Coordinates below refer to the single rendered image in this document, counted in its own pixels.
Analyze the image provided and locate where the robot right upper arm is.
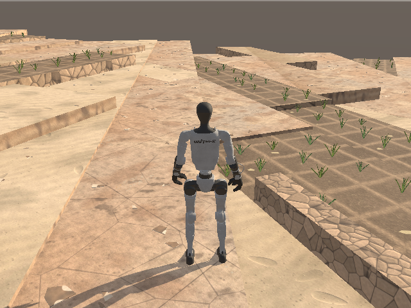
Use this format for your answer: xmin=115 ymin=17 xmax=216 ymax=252
xmin=218 ymin=130 xmax=236 ymax=165

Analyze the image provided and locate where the robot left upper arm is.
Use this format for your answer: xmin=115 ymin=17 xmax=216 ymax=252
xmin=176 ymin=130 xmax=191 ymax=165

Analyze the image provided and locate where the robot right hand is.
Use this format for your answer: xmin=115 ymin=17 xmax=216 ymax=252
xmin=228 ymin=178 xmax=243 ymax=192

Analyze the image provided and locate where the robot left forearm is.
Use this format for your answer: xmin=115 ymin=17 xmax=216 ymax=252
xmin=173 ymin=156 xmax=183 ymax=176

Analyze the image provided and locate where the right robot foot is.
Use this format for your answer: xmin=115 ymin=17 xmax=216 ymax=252
xmin=217 ymin=247 xmax=227 ymax=263

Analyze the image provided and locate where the left robot foot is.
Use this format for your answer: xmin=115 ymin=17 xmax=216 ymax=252
xmin=186 ymin=249 xmax=195 ymax=265

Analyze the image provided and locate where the robot foot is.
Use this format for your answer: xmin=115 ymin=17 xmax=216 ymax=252
xmin=186 ymin=249 xmax=195 ymax=265
xmin=217 ymin=247 xmax=227 ymax=263

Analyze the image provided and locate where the robot right forearm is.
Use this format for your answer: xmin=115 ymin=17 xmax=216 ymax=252
xmin=229 ymin=155 xmax=241 ymax=180

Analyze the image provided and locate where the robot left hand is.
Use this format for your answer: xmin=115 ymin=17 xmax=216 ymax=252
xmin=172 ymin=173 xmax=187 ymax=185

